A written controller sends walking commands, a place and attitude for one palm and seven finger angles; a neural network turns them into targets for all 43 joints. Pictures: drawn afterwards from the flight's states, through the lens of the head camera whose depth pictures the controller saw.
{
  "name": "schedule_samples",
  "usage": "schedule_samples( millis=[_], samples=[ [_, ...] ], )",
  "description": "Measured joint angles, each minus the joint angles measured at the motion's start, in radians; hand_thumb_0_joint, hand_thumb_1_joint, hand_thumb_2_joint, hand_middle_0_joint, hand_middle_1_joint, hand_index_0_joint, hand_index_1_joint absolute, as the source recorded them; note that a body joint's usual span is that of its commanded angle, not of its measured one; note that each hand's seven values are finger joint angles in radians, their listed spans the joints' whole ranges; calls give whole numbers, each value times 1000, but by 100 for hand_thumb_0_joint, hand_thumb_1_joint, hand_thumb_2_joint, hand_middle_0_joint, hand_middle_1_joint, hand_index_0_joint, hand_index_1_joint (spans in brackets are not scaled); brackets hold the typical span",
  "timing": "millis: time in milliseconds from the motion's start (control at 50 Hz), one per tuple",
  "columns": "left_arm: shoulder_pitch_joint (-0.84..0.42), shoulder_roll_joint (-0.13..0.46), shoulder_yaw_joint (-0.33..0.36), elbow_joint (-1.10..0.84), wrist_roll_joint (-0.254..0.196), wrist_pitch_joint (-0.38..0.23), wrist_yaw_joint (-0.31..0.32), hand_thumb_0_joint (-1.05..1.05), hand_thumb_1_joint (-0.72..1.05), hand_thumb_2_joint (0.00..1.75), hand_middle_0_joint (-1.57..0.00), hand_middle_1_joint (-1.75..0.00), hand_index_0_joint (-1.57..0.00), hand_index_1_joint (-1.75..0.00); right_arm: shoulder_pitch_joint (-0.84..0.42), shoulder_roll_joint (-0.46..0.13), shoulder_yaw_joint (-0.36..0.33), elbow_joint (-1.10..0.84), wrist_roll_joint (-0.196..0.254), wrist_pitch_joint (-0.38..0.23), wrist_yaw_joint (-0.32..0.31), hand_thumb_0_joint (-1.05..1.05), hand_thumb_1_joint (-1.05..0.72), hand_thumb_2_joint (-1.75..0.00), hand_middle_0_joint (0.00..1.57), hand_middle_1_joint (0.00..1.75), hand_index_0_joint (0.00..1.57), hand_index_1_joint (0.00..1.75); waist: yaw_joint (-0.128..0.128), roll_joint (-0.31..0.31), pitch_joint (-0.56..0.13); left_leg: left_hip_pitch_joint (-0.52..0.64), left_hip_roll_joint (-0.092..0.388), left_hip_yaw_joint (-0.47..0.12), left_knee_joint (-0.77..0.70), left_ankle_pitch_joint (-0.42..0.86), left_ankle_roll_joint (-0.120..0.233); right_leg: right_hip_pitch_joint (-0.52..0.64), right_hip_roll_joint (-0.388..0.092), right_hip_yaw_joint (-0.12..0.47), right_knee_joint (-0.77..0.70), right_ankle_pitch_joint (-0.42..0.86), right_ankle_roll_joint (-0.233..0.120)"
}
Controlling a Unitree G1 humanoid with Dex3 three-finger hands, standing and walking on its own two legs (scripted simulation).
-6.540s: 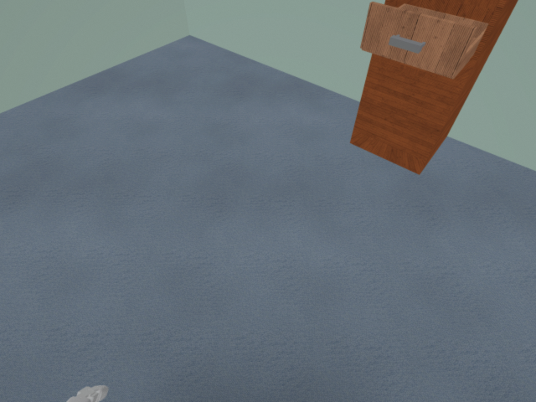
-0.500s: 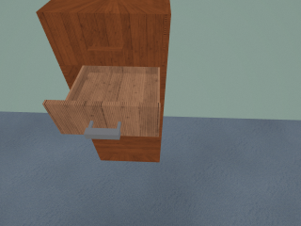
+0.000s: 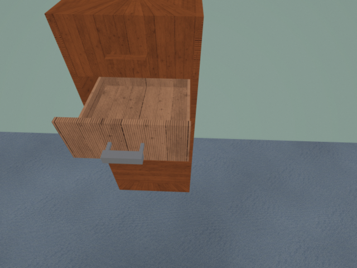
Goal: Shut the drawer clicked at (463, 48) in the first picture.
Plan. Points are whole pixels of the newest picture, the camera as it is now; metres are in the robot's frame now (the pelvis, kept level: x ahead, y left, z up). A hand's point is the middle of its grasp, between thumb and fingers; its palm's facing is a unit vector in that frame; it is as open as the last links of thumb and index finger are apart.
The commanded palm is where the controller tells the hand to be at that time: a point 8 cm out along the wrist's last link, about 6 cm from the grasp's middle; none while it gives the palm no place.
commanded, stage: shuffle to correct the standing spot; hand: left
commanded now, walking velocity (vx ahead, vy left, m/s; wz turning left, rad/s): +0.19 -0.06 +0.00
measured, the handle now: (124, 151) +0.43 +0.19 -0.04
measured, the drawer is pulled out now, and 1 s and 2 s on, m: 0.22 0.22 0.22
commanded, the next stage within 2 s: come to a stop and stand still in 0.10 s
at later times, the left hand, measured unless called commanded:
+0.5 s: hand out of the picture +0.10 +0.18 -0.18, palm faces +0.06 -0.97 -0.25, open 7.3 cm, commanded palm none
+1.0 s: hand out of the picture +0.07 +0.21 -0.17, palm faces +0.03 -0.97 -0.26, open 7.4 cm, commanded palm none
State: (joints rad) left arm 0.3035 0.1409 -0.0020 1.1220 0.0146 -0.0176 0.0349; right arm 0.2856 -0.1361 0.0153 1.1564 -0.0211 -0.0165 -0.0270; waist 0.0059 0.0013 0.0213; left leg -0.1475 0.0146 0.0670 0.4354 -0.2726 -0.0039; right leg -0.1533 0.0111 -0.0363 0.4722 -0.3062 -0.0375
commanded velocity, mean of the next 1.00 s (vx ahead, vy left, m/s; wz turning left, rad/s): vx -0.02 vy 0.00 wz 0.00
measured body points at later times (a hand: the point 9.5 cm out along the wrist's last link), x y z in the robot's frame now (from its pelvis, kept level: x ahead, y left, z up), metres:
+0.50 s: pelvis +0.06 +0.00 -0.02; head +0.10 -0.02 +0.43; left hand +0.09 +0.23 -0.16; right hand +0.01 -0.20 -0.18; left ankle -0.02 +0.12 -0.74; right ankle +0.08 -0.11 -0.74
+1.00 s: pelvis +0.03 +0.02 +0.00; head +0.03 +0.00 +0.44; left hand +0.07 +0.27 -0.15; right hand +0.08 -0.21 -0.16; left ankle +0.01 +0.11 -0.74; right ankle +0.08 -0.11 -0.74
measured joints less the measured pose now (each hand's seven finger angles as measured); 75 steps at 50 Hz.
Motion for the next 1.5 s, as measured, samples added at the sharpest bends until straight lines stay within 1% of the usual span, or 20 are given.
schedule_samples(
  millis=[160,220,260,300,340,380,420,440,500,580,620,660,720,760,800,860,1020,1180,1360,1500],
  samples=[
    [56,-6,22,-6,3,2,-14,0,91,90,-19,-30,-20,-30,49,7,-10,-10,-7,5,9,0,-91,-90,20,30,20,30,0,0,-13,-47,16,-14,144,-107,8,-14,11,-13,81,-78,-4],
    [83,-3,31,3,3,-1,-14,0,91,90,-19,-30,-20,-30,56,17,-11,-10,-6,-7,6,1,-91,-90,20,30,20,30,3,-26,-10,-34,8,-3,162,-139,3,-13,2,-1,116,-112,2],
    [90,-3,32,17,3,6,-14,0,91,90,-19,-30,-20,-30,57,21,-12,-14,-8,-27,-1,0,-91,-90,20,30,20,30,1,-40,-5,-16,0,14,158,-151,14,-47,-10,-1,205,-117,-2],
    [78,-5,30,26,3,21,-10,0,91,90,-19,-30,-20,-30,63,24,-9,-21,-12,-39,-13,0,-91,-90,20,30,20,30,-11,-35,5,7,1,23,139,-153,23,-115,-12,-10,363,-201,-3],
    [45,-5,34,19,0,31,-7,1,91,90,-19,-30,-20,-30,72,29,-4,-25,-15,-39,-21,0,-91,-90,20,30,20,30,-24,-24,20,31,1,18,107,-140,20,-172,-19,-25,433,-240,0],
    [2,-6,38,-6,-4,30,-5,1,91,90,-19,-30,-20,-30,80,33,0,-20,-14,-30,-25,0,-91,-90,20,30,20,30,-28,-9,39,48,2,5,79,-127,13,-192,-33,-36,358,-178,7],
    [-32,1,39,-39,-2,14,-3,1,92,90,-19,-30,-20,-30,86,37,1,-12,-6,-19,-22,0,-91,-90,20,30,20,30,-20,-2,56,53,0,-4,84,-132,3,-174,-47,-36,186,20,14],
    [-42,12,41,-53,-1,3,0,1,92,90,-20,-30,-20,-30,90,40,-2,-11,-1,-13,-20,0,-91,-90,20,30,20,30,-17,-6,58,47,-6,-6,104,-144,-2,-169,-55,-30,152,104,10],
    [-76,20,37,-64,-4,-12,5,1,93,90,-19,-30,-20,-30,74,25,-23,-9,11,11,-17,0,-91,-90,20,30,21,30,-28,25,53,11,9,-26,170,-181,-6,-170,-49,-58,178,6,7],
    [-124,22,35,-84,5,-9,17,1,92,90,-19,-30,-20,-30,16,10,-41,-29,16,27,-18,0,-91,-90,20,30,20,30,-25,22,57,-63,10,-15,252,-237,-7,-171,-55,-74,154,8,7],
    [-138,21,36,-94,4,2,18,1,92,90,-19,-30,-20,-30,-13,2,-46,-48,15,23,-16,0,-91,-90,20,30,20,30,-18,8,59,-60,7,4,173,-157,-10,-177,-58,-67,153,20,10],
    [-141,23,39,-96,0,19,15,0,92,90,-19,-30,-20,-30,-38,1,-47,-62,9,17,-13,0,-91,-90,20,30,20,30,-8,-21,59,-40,-3,31,125,-54,1,-181,-65,-43,163,23,19],
    [-136,24,43,-93,0,46,13,0,93,90,-20,-30,-20,-30,-47,-1,-46,-83,-2,9,-13,1,-92,-90,20,30,20,30,-1,-37,35,-17,-12,52,89,-62,18,-172,-66,-19,144,13,31],
    [-124,22,28,-98,-1,31,18,0,93,90,-20,-30,-20,-30,-52,-20,-46,-110,4,17,-4,1,-93,-90,20,30,20,30,3,-18,24,-42,-1,49,122,-75,20,-172,-57,-22,116,84,27],
    [-101,25,14,-99,0,16,13,0,93,90,-20,-30,-20,-30,-57,-35,-46,-146,4,25,5,1,-93,-90,20,30,20,30,-5,-5,14,-53,2,51,145,-88,20,-176,-55,-19,123,72,30],
    [-71,31,3,-93,2,25,2,0,92,90,-20,-30,-20,-30,-45,-46,-42,-187,-1,18,15,1,-93,-90,20,30,20,30,-17,3,-8,-41,-9,56,127,-77,30,-170,-65,-13,119,61,37],
    [-31,39,-5,-87,0,31,-8,1,91,90,-20,-30,-20,-30,-1,-65,-16,-182,-5,9,17,1,-93,-90,20,30,20,30,2,37,-17,3,-29,68,36,-32,44,-139,-75,-1,51,102,50],
    [-17,32,-11,-42,-6,22,-8,1,91,90,-19,-30,-20,-30,23,-60,4,-113,-2,6,18,1,-92,-90,20,30,20,30,-1,48,8,32,-31,65,-19,-9,37,-120,-74,-4,21,108,49],
    [-41,-2,-16,2,-10,8,-6,1,91,90,-19,-30,-20,-30,33,-37,10,-42,1,-2,10,1,-91,-90,20,30,20,30,-9,43,28,58,-18,56,-41,-11,20,-100,-61,-14,16,93,35],
    [-60,4,-10,18,-9,1,1,1,93,90,-20,-30,-20,-30,23,-20,8,-18,0,-4,5,0,-91,-90,20,30,20,30,-12,34,30,69,-1,47,-47,-15,3,-86,-45,-26,11,83,20]
  ],
)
